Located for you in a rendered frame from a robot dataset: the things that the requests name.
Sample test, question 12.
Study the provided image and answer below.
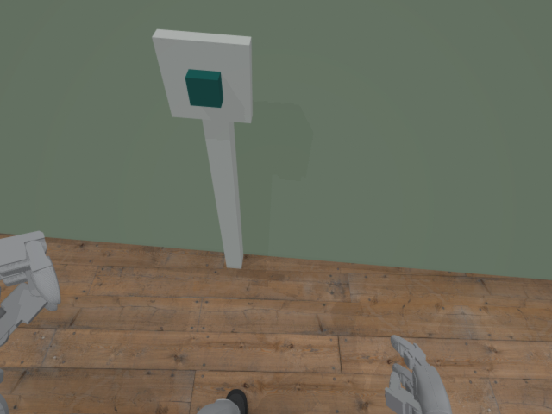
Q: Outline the robot right hand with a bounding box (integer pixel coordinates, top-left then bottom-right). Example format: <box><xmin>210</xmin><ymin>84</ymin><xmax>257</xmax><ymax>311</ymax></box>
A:
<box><xmin>385</xmin><ymin>335</ymin><xmax>452</xmax><ymax>414</ymax></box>

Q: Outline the robot left hand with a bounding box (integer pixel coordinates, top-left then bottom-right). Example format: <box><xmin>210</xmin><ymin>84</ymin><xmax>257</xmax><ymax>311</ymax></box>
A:
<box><xmin>0</xmin><ymin>231</ymin><xmax>61</xmax><ymax>347</ymax></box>

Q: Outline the panel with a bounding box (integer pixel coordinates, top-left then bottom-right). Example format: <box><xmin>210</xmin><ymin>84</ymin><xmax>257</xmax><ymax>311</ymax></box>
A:
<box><xmin>152</xmin><ymin>29</ymin><xmax>253</xmax><ymax>269</ymax></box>

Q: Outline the button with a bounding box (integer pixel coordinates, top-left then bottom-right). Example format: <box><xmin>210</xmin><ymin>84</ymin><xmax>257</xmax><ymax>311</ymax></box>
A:
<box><xmin>185</xmin><ymin>69</ymin><xmax>223</xmax><ymax>108</ymax></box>

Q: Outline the left robot shin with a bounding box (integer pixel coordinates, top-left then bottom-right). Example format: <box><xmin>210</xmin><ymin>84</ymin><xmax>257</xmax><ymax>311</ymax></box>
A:
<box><xmin>215</xmin><ymin>399</ymin><xmax>239</xmax><ymax>411</ymax></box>

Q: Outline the left robot foot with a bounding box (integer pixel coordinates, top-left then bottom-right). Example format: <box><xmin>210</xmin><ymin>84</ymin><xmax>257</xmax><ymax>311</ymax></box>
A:
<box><xmin>226</xmin><ymin>389</ymin><xmax>248</xmax><ymax>414</ymax></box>

